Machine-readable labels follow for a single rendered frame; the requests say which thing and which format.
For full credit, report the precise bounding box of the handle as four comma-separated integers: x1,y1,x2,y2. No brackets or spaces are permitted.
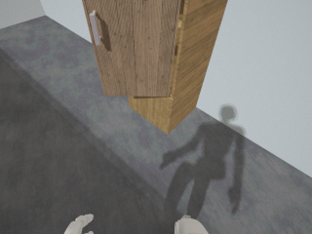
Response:
89,10,101,46

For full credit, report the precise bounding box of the robot right shin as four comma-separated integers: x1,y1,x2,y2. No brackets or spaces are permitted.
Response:
181,215,191,219

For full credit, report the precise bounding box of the robot left hand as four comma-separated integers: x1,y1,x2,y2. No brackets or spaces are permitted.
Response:
64,214,94,234

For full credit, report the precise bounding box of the robot right thigh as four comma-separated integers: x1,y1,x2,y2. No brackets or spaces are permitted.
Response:
175,217,209,234

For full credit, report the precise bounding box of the cupboard door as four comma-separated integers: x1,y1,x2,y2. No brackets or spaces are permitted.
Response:
82,0,181,98

